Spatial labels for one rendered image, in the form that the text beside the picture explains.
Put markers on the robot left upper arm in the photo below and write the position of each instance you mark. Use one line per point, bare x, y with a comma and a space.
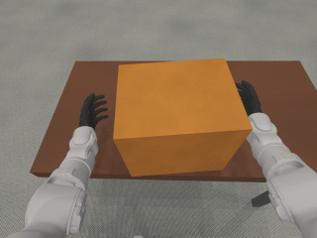
57, 211

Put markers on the robot left forearm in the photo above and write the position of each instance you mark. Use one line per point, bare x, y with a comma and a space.
77, 166

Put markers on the table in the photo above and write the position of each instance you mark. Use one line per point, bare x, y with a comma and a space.
285, 91

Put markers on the robot right upper arm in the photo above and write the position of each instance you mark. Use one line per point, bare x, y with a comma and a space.
293, 196

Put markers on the carton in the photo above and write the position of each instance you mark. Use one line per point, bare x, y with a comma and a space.
175, 117

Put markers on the robot right forearm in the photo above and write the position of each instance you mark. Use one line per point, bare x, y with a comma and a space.
267, 148

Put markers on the left robot hand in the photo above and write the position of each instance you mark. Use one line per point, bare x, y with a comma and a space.
88, 113

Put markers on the right robot hand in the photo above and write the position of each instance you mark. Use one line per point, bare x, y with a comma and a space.
249, 98

